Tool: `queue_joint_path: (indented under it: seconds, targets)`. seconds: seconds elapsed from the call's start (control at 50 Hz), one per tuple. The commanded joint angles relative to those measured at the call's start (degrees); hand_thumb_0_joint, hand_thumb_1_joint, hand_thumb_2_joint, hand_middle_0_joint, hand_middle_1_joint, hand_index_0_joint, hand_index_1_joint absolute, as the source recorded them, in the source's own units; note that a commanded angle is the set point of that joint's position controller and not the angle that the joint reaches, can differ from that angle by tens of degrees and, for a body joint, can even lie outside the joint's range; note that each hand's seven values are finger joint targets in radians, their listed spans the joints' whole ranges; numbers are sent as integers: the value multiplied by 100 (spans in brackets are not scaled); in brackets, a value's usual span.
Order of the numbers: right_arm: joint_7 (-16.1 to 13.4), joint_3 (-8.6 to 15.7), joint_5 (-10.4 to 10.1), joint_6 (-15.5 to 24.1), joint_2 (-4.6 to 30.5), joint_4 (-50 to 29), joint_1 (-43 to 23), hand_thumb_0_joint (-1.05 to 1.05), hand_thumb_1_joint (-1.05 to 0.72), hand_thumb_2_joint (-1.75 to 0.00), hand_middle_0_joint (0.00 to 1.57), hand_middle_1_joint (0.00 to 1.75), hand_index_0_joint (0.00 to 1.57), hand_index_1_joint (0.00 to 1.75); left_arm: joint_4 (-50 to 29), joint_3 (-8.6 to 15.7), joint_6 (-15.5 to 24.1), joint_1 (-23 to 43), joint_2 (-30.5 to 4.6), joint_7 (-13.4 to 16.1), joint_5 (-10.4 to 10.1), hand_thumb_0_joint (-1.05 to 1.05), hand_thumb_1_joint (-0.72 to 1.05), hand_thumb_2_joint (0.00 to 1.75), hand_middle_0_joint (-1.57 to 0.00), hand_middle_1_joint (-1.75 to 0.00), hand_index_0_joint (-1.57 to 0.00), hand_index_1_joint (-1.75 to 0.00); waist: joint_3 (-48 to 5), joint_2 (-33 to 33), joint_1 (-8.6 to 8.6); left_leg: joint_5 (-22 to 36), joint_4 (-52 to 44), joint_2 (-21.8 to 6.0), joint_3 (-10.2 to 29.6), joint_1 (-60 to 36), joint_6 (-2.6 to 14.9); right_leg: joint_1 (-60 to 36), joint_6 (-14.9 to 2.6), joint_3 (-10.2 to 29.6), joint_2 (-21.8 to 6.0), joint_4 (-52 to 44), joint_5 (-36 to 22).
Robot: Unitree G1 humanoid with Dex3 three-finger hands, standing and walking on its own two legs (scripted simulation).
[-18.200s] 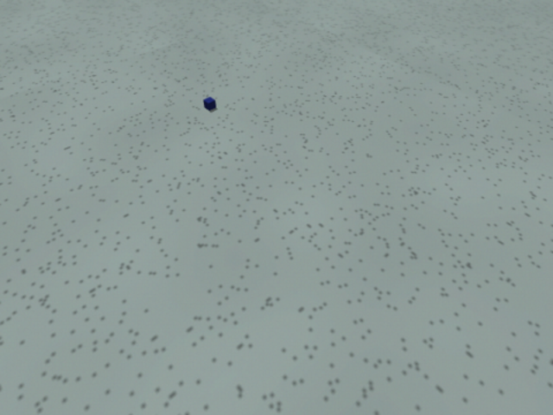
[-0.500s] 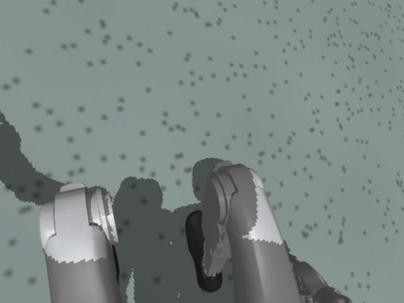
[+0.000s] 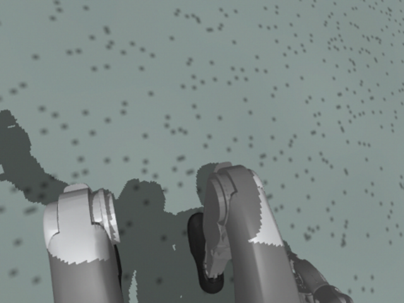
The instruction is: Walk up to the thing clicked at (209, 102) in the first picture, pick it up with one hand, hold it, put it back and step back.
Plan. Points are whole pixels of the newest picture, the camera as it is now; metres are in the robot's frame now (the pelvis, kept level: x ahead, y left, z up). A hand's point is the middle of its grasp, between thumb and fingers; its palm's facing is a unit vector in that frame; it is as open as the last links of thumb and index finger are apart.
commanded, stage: rise first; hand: left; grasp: from above
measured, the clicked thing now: out of the picture +0.44 +0.41 -0.29
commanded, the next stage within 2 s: none
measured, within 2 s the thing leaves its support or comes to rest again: neither
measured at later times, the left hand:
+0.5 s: hand out of the picture +0.40 +0.43 -0.15, palm faces -0.40 -0.18 -0.90, open 14.1 cm
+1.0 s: hand out of the picture +0.40 +0.43 -0.15, palm faces -0.39 -0.18 -0.90, open 13.9 cm
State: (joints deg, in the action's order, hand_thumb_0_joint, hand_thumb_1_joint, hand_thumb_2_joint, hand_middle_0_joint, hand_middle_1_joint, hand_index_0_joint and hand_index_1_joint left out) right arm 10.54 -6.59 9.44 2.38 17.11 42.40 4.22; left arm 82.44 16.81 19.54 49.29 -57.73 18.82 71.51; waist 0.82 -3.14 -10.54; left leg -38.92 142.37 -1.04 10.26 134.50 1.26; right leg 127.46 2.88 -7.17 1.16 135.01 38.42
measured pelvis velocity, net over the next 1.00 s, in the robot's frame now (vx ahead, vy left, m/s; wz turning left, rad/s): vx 0.00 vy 0.00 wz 0.00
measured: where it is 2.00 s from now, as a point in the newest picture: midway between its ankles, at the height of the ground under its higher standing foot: (161, 280)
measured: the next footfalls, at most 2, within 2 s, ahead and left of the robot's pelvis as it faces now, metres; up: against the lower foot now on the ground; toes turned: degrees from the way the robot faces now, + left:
none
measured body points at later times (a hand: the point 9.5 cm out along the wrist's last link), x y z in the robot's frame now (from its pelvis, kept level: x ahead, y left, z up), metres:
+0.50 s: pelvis +0.00 +0.00 +0.00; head +0.23 +0.11 +0.37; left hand +0.41 +0.44 -0.10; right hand +0.10 -0.27 -0.09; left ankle +0.07 +0.12 -0.28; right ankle +0.11 -0.12 -0.28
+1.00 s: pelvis +0.00 +0.00 +0.00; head +0.23 +0.11 +0.37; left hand +0.41 +0.43 -0.10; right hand +0.10 -0.27 -0.09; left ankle +0.07 +0.12 -0.28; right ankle +0.11 -0.12 -0.28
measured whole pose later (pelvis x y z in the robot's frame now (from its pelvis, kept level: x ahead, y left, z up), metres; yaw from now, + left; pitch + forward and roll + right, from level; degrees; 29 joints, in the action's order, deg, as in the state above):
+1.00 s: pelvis +0.00 +0.00 +0.00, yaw +0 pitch +30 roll -12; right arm 10.4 -6.4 9.1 1.9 17.1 42.0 5.0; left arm 81.1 17.1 20.1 49.6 -57.6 18.1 72.0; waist 0.8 -3.1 -10.6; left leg -39.0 142.3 -0.8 10.2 134.5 1.1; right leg 127.6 2.7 -7.1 1.1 135.1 38.6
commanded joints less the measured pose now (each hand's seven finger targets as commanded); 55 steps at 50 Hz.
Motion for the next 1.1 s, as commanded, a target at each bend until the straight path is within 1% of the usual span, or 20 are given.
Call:
queue_joint_path:
  seconds: [0.0,0.04,0.1,0.16,0.22,0.26,0.3,0.36,0.42,0.5,0.54,0.6,0.64,0.7,0.72,0.82,0.84,0.9,0.98,1.08]
  targets:
    - [-65,506,-15,28,1565,-36,1038,0,-89,-90,20,30,20,30,-838,225,-17,1347,-1956,216,-135,0,-55,102,-9,-97,-7,-98,-3555,2176,55,804,-1700,11,-407,-3176,7,-1232,-442,-426,185,-1139,-887]
    - [-58,487,1,25,1597,-52,1066,0,-89,-90,20,30,20,30,-762,231,-8,1321,-1962,216,-97,0,-54,102,-9,-96,-8,-97,-3498,2197,2,756,-1747,11,-354,-3157,-3,-1240,-421,-470,182,-1097,-861]
    - [-67,477,-14,8,1585,-67,1070,0,-89,-90,20,30,20,30,-962,376,0,1298,-2180,214,-73,0,-54,103,-10,-96,-8,-97,-3770,2297,92,1030,-1671,30,-444,-3264,3,-1440,-421,-427,191,-1101,-1058]
    - [-56,511,-10,9,1561,-54,1064,0,-89,-90,20,30,20,30,-933,265,-30,1248,-1948,191,-131,0,-56,103,-9,-96,-7,-97,-3641,2264,48,981,-1694,18,-429,-3267,9,-1288,-424,-440,188,-1122,-1013]
    - [-58,518,-26,0,1593,-60,1065,0,-89,-90,20,30,20,30,-1123,328,-2,1312,-2087,194,-128,0,-55,104,-9,-96,-8,-97,-3790,2397,91,902,-1763,8,-375,-3364,-19,-1274,-443,-452,179,-1091,-953]
    - [-54,550,-27,-10,1574,-43,1088,0,-89,-90,20,30,20,30,-1052,303,-32,1221,-1968,170,-132,0,-56,104,-9,-95,-7,-97,-3723,2368,108,931,-1739,15,-427,-3330,-10,-1297,-425,-432,174,-1117,-976]
    - [-51,538,-17,4,1565,-41,1132,0,-89,-89,20,30,20,30,-1109,219,-20,1305,-1863,171,-177,0,-56,104,-8,-96,-7,-97,-3688,2254,-15,960,-1679,20,-428,-3257,13,-1332,-419,-427,172,-1153,-1030]
    - [-52,549,-54,3,1586,-33,1133,0,-89,-89,20,30,20,30,-1127,347,-25,1244,-2056,161,-163,0,-54,103,-10,-95,-8,-97,-3743,2388,98,1043,-1772,21,-367,-3412,-13,-1276,-429,-425,152,-1080,-1048]
    - [-45,562,-49,-13,1584,-57,1143,0,-89,-90,20,30,20,30,-1120,285,-24,1243,-1970,121,-115,0,-54,103,-10,-95,-8,-97,-3804,2334,52,1170,-1740,10,-381,-3473,-5,-1316,-427,-430,164,-1111,-1157]
    - [-48,540,-53,-20,1544,-56,1119,0,-89,-89,20,30,20,30,-1050,293,-32,1263,-1962,153,-172,0,-54,104,-10,-97,-8,-98,-3634,2202,62,923,-1715,47,-483,-3138,27,-1417,-429,-393,169,-1199,-990]
    - [-55,532,-49,-25,1531,-51,1096,0,-89,-89,20,30,20,30,-951,189,-56,1211,-1859,96,-122,0,-54,103,-10,-96,-9,-97,-3641,2147,61,881,-1719,31,-477,-3189,28,-1344,-436,-395,187,-1224,-949]
    - [-64,537,-67,-36,1552,-43,1095,0,-89,-89,20,30,20,30,-942,268,-43,1242,-1946,109,-157,0,-53,102,-11,-96,-9,-97,-3638,2102,89,888,-1730,39,-444,-3155,22,-1349,-435,-403,174,-1181,-945]
    - [-59,513,-39,-32,1559,-78,1116,0,-89,-89,20,30,20,30,-947,166,-19,1338,-1854,66,-124,0,-52,102,-11,-96,-10,-97,-3639,2093,-22,970,-1713,36,-434,-3217,24,-1387,-425,-417,177,-1198,-1021]
    - [-73,507,-38,-39,1553,-53,1098,0,-89,-89,20,30,20,30,-1061,274,42,1452,-2008,115,-151,0,-51,100,-11,-96,-10,-96,-3767,2153,64,1005,-1683,32,-438,-3251,20,-1412,-423,-417,177,-1175,-1033]
    - [-74,497,-27,-49,1569,-65,1101,0,-89,-89,20,30,20,30,-895,255,45,1369,-1986,123,-109,0,-52,102,-11,-96,-9,-97,-3692,2183,4,1028,-1650,43,-454,-3196,25,-1416,-409,-428,180,-1150,-1049]
    - [-82,508,-16,-35,1589,-143,1056,0,-89,-89,20,30,20,30,-960,282,85,1396,-2073,146,-37,0,-52,102,-11,-97,-10,-98,-3813,2265,17,1106,-1625,37,-463,-3337,18,-1411,-426,-418,186,-1144,-1102]
    - [-77,507,-18,-48,1560,-48,1115,0,-89,-89,20,30,20,30,-984,210,86,1408,-1925,147,-80,0,-52,103,-11,-96,-9,-97,-3734,2298,27,1080,-1660,41,-462,-3306,8,-1364,-428,-420,179,-1134,-1066]
    - [-85,534,-22,-29,1575,-86,1073,0,-89,-89,20,30,20,30,-1064,351,67,1460,-2121,185,-74,0,-51,103,-12,-96,-11,-97,-3823,2335,70,968,-1680,29,-451,-3336,2,-1325,-443,-423,179,-1130,-986]
    - [-69,522,-29,-13,1533,-45,1101,0,-89,-89,20,30,20,30,-1035,210,-29,1459,-1967,184,-58,0,-50,100,-12,-95,-11,-96,-3714,2392,37,944,-1702,33,-464,-3325,5,-1252,-444,-409,175,-1129,-986]
    - [-70,570,-60,-18,1573,-86,1080,0,-89,-89,20,30,20,30,-1089,246,-55,1309,-1970,125,-121,0,-50,100,-13,-95,-12,-96,-3853,2341,84,1000,-1747,40,-422,-3352,7,-1307,-427,-419,155,-1122,-1027]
